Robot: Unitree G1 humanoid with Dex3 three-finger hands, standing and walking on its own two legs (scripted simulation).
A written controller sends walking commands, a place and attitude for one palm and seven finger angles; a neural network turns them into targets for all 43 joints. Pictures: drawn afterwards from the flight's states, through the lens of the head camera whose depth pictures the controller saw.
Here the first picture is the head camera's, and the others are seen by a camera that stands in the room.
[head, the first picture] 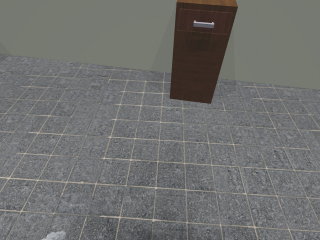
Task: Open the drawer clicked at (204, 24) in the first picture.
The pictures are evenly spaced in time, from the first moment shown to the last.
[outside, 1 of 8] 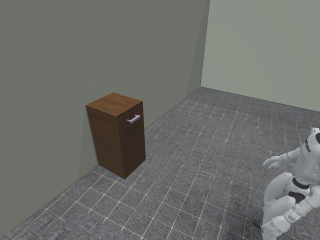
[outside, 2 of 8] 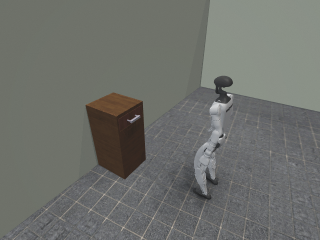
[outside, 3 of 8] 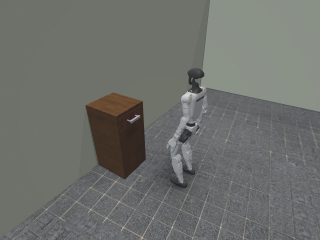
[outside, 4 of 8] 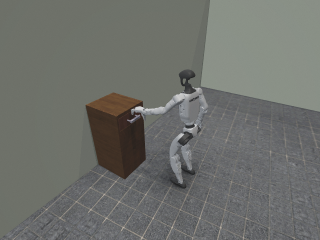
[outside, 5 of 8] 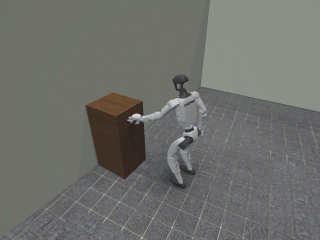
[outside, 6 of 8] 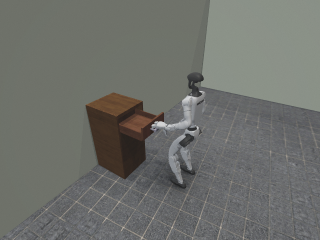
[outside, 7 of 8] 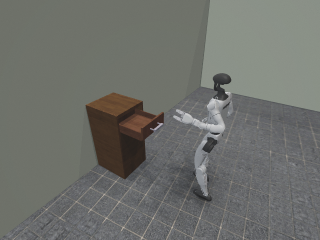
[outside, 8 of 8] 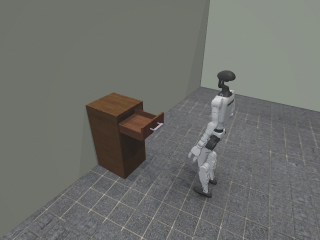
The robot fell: no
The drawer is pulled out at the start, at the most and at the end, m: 0.00 0.30 0.29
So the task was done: yes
